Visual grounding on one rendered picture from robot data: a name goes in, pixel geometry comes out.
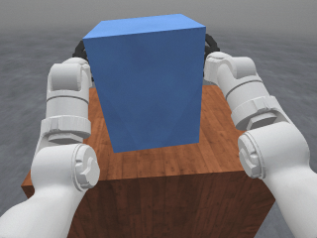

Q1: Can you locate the carton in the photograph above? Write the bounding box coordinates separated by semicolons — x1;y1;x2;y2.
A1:
82;14;206;154

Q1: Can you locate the pedestal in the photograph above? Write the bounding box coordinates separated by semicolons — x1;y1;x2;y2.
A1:
21;84;275;238

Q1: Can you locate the left robot upper arm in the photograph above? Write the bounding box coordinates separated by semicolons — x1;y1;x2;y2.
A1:
0;143;100;238

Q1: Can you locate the robot right hand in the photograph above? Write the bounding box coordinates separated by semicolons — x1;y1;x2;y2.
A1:
203;34;220;77

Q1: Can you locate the robot right forearm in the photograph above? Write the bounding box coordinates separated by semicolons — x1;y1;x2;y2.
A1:
204;52;310;163

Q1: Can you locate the robot left hand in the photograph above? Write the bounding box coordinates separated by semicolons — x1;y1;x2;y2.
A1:
72;41;94;82

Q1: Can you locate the robot left forearm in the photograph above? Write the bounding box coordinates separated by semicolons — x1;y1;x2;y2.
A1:
31;58;92;184

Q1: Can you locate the right robot upper arm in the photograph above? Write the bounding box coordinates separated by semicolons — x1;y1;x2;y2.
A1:
238;121;317;238

